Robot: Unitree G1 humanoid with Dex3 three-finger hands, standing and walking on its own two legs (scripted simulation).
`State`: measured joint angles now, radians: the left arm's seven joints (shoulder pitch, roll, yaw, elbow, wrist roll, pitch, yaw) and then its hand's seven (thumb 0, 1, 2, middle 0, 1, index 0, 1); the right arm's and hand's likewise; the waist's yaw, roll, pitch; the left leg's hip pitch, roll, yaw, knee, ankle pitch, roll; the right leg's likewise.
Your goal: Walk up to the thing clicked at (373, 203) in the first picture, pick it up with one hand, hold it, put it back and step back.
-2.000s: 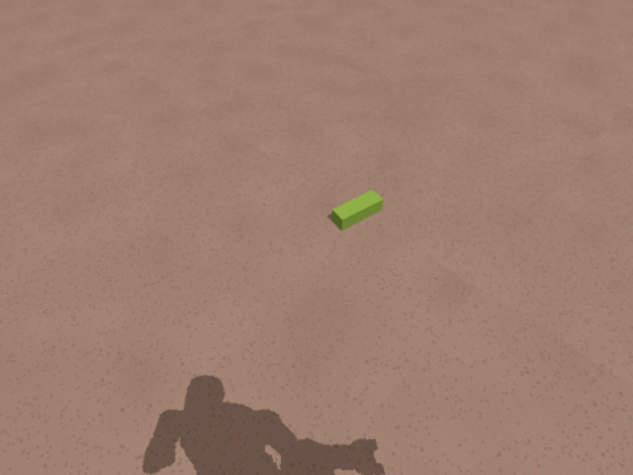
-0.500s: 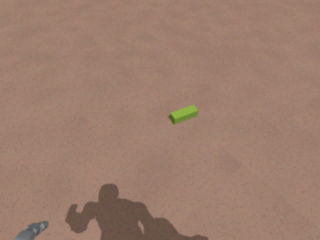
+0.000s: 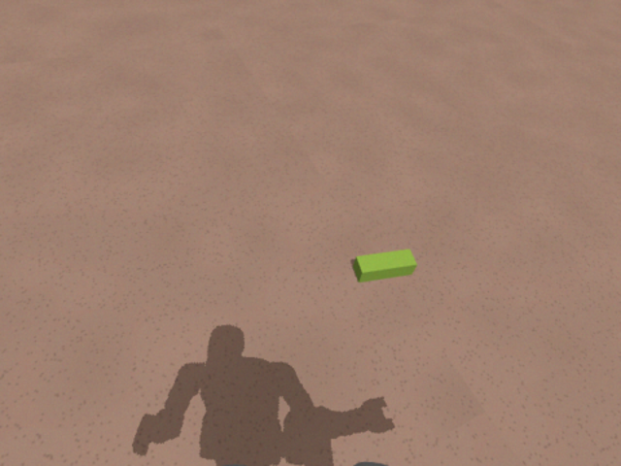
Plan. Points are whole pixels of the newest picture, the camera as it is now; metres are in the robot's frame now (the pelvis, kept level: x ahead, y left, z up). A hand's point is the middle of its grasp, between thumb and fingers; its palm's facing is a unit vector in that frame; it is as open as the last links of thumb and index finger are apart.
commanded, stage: walk up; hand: left
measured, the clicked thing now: (384, 265) +0.92 -0.30 -0.72
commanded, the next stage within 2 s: none
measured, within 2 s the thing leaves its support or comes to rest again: neither
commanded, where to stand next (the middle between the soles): +0.65 -0.72 m, yaw +15 degrees
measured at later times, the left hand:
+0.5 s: hand (250, 445) +0.18 +0.09 -0.12, palm faces +0.13 -0.92 -0.38, open 7.4 cm
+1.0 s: hand (337, 335) +0.36 -0.03 -0.15, palm faces +0.10 -0.94 -0.34, open 7.4 cm
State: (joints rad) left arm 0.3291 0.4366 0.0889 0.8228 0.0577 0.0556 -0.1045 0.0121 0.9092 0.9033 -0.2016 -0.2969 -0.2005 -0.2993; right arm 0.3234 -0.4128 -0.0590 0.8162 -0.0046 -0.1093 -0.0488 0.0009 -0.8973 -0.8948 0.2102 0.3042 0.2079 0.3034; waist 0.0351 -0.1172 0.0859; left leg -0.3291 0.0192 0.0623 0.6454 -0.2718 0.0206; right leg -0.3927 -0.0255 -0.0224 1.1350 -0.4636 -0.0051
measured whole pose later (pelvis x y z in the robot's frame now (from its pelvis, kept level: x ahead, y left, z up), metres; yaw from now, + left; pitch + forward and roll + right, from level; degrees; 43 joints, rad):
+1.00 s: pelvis +0.31 -0.34 -0.01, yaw +10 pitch -1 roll +1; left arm 0.25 0.51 0.14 0.75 0.05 0.11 -0.12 0.01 0.91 0.90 -0.20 -0.30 -0.20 -0.30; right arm 0.40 -0.47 -0.05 0.88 -0.04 -0.11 -0.06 0.00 -0.89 -0.89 0.21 0.30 0.21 0.30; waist -0.03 -0.14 0.06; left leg -0.36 0.14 0.00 0.70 -0.32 -0.02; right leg -0.54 -0.15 0.09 0.95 -0.39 0.02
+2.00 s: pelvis +0.52 -0.71 -0.01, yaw +10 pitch -1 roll +0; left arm 0.36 0.42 0.10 0.79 0.07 0.08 -0.08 0.01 0.91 0.90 -0.20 -0.30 -0.20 -0.30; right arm 0.30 -0.51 -0.09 1.00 -0.01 -0.03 -0.10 0.01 -0.90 -0.90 0.21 0.30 0.20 0.30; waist 0.07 0.00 0.04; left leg -0.60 0.04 -0.03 1.21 -0.47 0.04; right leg -0.37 -0.03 -0.04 0.79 -0.40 0.00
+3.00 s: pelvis +0.57 -0.75 +0.01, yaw +16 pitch -2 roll +0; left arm 0.14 0.39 0.01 1.07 0.00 0.00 0.00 0.01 0.91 0.90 -0.20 -0.30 -0.20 -0.30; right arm 0.13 -0.34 -0.01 1.10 -0.01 0.01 0.02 0.01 -0.90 -0.90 0.21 0.30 0.20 0.30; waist 0.00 -0.01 0.09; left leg -0.25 0.04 -0.02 0.62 -0.32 -0.03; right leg -0.26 -0.07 0.01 0.59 -0.29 0.06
